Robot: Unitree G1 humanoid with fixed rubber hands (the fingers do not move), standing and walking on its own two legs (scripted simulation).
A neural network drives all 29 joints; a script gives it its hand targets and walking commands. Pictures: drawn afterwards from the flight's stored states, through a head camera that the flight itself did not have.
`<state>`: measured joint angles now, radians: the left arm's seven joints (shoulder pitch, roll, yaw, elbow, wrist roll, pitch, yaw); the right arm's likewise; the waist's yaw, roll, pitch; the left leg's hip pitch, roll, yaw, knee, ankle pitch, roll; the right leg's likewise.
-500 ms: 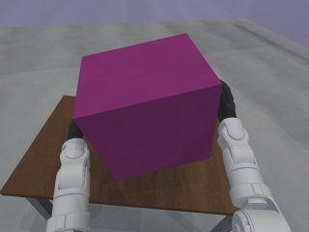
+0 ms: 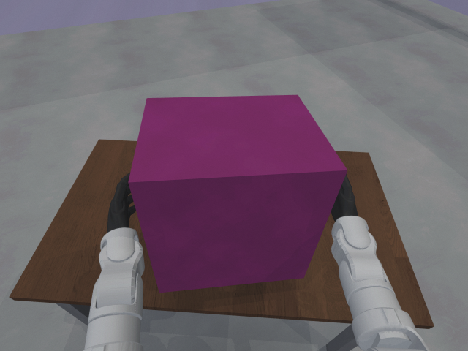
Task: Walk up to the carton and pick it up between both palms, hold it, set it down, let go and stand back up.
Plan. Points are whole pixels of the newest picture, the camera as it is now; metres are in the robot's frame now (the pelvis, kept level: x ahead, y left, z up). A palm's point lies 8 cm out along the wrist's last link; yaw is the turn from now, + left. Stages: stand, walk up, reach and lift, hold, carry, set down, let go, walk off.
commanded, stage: set down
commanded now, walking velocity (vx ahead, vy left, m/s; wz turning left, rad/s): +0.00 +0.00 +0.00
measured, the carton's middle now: (229, 192) +0.41 +0.00 +0.03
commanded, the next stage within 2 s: none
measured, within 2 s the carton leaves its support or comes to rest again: neither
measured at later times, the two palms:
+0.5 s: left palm (133, 229) +0.33 +0.17 +0.04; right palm (342, 212) +0.36 -0.21 +0.03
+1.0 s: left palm (134, 234) +0.34 +0.17 +0.02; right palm (332, 187) +0.39 -0.19 +0.07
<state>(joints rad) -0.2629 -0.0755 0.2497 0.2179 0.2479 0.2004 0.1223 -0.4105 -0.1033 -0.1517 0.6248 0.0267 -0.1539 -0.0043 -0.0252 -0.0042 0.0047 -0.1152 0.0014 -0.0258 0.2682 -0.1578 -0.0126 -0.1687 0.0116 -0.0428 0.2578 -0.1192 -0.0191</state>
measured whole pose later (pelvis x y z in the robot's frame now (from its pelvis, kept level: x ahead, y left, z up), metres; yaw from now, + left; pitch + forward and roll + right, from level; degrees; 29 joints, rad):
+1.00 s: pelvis +0.00 +0.00 +0.00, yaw +0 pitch +10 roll +0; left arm -0.34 -0.08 0.30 0.60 0.25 -0.03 0.21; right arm -0.70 -0.14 -0.30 1.06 -0.06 -0.31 0.13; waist -0.02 0.02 -0.11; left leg -0.28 0.01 -0.01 0.28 -0.17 -0.02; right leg -0.34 0.02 -0.05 0.26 -0.10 -0.04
